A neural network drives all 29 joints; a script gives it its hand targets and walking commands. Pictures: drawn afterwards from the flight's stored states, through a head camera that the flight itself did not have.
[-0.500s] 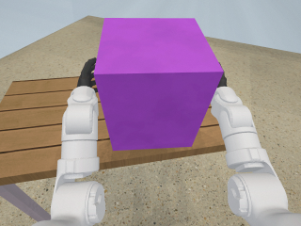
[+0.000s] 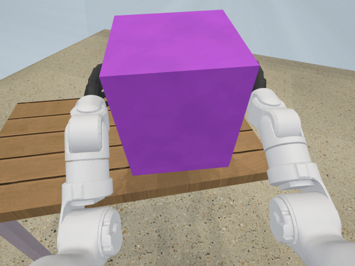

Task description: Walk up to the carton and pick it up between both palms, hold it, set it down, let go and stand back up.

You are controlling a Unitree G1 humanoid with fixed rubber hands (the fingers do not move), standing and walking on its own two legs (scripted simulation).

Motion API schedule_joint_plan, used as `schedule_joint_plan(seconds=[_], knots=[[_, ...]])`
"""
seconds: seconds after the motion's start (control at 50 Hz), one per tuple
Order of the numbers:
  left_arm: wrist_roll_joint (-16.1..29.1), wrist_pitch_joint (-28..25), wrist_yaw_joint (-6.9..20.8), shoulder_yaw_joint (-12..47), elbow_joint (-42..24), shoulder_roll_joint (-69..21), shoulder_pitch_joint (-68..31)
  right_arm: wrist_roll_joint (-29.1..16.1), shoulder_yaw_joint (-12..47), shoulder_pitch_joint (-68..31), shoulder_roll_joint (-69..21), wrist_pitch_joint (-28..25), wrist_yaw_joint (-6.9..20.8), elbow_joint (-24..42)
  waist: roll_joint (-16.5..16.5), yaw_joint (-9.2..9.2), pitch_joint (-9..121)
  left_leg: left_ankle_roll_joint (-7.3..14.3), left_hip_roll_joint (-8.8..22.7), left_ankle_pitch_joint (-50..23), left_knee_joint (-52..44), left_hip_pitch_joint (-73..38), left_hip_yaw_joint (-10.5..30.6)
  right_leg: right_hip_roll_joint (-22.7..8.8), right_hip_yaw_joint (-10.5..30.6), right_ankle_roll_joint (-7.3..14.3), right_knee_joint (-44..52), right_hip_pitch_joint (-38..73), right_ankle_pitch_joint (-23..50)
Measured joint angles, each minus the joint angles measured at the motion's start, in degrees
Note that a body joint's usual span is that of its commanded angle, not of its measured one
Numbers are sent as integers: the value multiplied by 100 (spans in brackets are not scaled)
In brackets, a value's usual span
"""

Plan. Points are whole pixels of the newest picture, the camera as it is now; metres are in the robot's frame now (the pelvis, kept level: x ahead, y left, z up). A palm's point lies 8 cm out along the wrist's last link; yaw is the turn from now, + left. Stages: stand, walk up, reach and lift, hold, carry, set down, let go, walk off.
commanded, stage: reach and lift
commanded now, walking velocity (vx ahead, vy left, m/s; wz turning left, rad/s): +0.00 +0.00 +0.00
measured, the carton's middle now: (175, 96) +0.43 -0.02 +0.21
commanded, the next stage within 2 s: hold in 0.92 s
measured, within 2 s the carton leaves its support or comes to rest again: neither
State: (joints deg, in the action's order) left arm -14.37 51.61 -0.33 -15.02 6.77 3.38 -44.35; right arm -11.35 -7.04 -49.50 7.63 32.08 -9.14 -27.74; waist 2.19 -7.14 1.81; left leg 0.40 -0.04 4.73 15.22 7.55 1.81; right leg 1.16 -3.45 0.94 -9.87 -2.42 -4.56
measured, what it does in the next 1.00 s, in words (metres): stands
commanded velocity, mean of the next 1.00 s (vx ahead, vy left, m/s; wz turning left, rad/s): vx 0.00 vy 0.00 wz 0.00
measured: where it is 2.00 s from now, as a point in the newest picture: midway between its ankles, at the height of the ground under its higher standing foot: outside the picture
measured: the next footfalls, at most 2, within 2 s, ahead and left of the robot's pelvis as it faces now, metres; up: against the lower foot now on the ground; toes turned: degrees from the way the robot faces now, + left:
none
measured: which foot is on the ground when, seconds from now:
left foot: down 0.00-1.00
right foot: down 0.00-1.00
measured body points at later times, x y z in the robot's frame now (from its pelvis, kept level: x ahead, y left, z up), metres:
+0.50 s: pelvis +0.00 +0.00 +0.00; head -0.04 +0.03 +0.45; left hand +0.39 +0.16 +0.25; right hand +0.39 -0.17 +0.27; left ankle +0.04 +0.11 -0.75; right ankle +0.01 -0.11 -0.75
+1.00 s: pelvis +0.01 +0.00 +0.00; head -0.06 +0.02 +0.44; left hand +0.39 +0.17 +0.27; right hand +0.39 -0.16 +0.30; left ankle +0.04 +0.11 -0.75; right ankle +0.01 -0.11 -0.75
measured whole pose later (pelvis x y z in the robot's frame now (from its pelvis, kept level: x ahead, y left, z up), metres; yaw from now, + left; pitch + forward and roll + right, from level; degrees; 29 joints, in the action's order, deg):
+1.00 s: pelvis +0.01 +0.00 +0.00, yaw +0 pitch -2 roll -1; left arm -12.7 59.1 1.0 -17.1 6.7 5.6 -46.9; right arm -20.6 -3.1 -58.9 11.1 41.2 -14.6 -33.4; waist 1.4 -5.2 7.1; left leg 0.5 0.0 5.9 16.4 8.0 1.4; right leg 1.2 -3.0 0.9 -11.0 -3.0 -5.5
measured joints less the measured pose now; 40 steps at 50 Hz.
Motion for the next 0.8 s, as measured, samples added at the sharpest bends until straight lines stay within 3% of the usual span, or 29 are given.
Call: schedule_joint_plan(seconds=[0.18,0.36,0.6,0.8], knots=[[-157,244,87,-55,43,-34,-195,-281,100,-301,208,284,-81,-149,-17,40,-60,28,-15,34,3,-132,-42,-18,37,-28,31,136,-2],[-44,448,77,12,-469,5,114,-568,321,-167,255,451,-257,194,-31,81,45,25,1,37,-23,-125,-75,-2,71,-26,135,154,47],[6,514,62,-75,192,106,-394,-587,171,-813,363,607,-233,-557,-60,139,178,7,-3,45,39,8,-29,-4,22,-4,-57,-25,-46],[-46,716,267,-252,-280,59,-112,-970,596,-648,446,912,-567,-83,-37,154,327,1,13,59,-116,-230,-81,15,91,1,179,230,7]])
